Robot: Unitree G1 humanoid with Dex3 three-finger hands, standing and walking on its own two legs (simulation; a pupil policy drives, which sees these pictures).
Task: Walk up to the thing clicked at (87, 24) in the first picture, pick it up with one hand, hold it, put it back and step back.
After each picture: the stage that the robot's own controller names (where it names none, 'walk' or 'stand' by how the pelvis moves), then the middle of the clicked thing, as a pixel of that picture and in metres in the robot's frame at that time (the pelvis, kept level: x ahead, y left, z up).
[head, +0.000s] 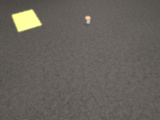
stand; (87, 21) +1.89 -0.05 -0.72
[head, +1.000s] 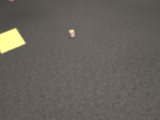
walk; (72, 34) +1.74 +0.28 -0.70
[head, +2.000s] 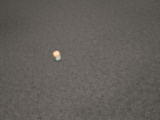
walk; (57, 56) +1.15 +0.42 -0.72
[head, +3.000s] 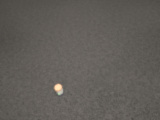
walk; (59, 90) +0.74 +0.31 -0.72
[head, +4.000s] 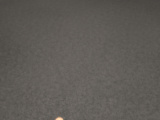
walk; out of the picture +0.46 +0.20 -0.70
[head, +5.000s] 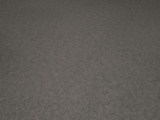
stand; out of the picture +0.37 +0.23 -0.72
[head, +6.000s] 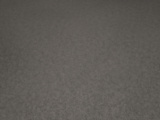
stand; out of the picture +0.37 +0.22 -0.72
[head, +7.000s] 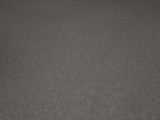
stand; out of the picture +0.37 +0.24 -0.73
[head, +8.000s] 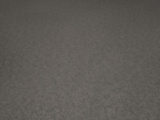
stand; out of the picture +0.35 +0.24 -0.73
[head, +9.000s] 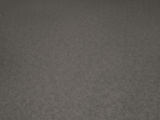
go down; out of the picture +0.35 +0.25 -0.73
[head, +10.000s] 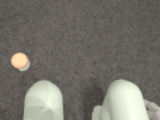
go down; (22, 63) +0.42 +0.27 -0.34
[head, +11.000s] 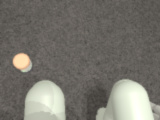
approach; (23, 64) +0.42 +0.27 -0.31
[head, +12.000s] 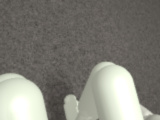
close in; out of the picture +0.41 +0.31 -0.22
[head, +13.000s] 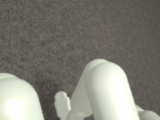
close; out of the picture +0.40 +0.31 -0.22
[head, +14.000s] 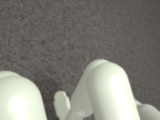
lift; out of the picture +0.37 +0.30 -0.22
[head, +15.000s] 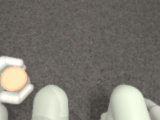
lift; (18, 82) +0.32 +0.24 -0.05
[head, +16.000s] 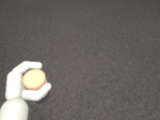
hold; (37, 87) +0.33 +0.17 +0.04
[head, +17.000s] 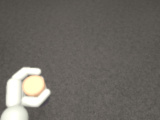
hold; (37, 92) +0.32 +0.18 +0.01
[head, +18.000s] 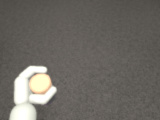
crouch; (43, 90) +0.33 +0.16 +0.00
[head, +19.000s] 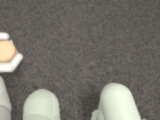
crouch; (8, 56) +0.43 +0.24 -0.09
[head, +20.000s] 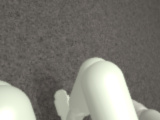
lower; out of the picture +0.41 +0.31 -0.23
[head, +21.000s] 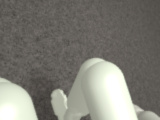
lower; out of the picture +0.41 +0.32 -0.22
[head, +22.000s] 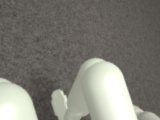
lower; out of the picture +0.41 +0.32 -0.22
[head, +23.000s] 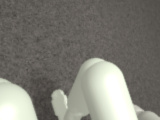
lower; out of the picture +0.40 +0.32 -0.22
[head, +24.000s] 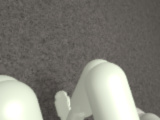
loosen; out of the picture +0.40 +0.30 -0.23
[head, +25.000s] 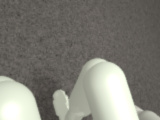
withdraw; out of the picture +0.40 +0.30 -0.23
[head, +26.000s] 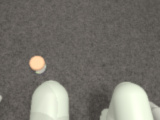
walk; (38, 66) +0.43 +0.23 -0.33
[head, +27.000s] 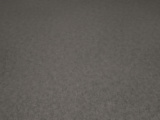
stand; out of the picture +0.35 +0.19 -0.66
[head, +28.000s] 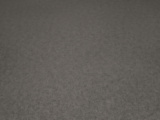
stand; out of the picture +0.36 +0.22 -0.67
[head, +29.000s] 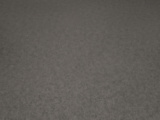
stand; out of the picture +0.37 +0.20 -0.69
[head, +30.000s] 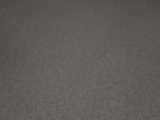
walk; out of the picture +0.38 +0.20 -0.72
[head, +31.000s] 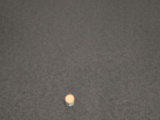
walk; (69, 101) +0.51 +0.08 -0.70
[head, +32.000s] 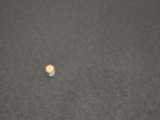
walk; (50, 71) +0.74 +0.26 -0.70
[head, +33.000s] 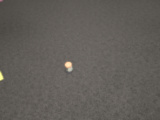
stand; (68, 68) +1.02 +0.24 -0.71
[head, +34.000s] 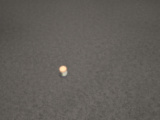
stand; (63, 72) +0.97 +0.23 -0.72
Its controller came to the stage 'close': yes
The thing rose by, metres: 0.71
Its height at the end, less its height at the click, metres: +0.00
